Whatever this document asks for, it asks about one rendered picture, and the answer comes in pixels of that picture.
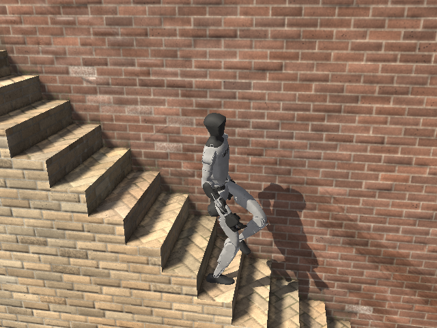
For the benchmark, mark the robot right upper arm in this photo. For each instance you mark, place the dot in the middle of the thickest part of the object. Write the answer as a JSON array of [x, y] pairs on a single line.
[[208, 160]]

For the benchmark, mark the robot head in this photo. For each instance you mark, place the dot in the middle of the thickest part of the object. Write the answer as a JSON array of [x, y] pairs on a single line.
[[215, 124]]

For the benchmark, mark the right robot forearm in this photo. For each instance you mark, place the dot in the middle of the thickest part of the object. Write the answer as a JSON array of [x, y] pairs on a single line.
[[220, 201]]

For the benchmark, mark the robot right hand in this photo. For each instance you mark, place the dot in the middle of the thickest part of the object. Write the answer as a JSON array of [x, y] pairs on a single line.
[[232, 220]]

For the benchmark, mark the right robot thigh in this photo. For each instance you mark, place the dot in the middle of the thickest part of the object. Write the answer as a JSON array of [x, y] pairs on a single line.
[[214, 211]]

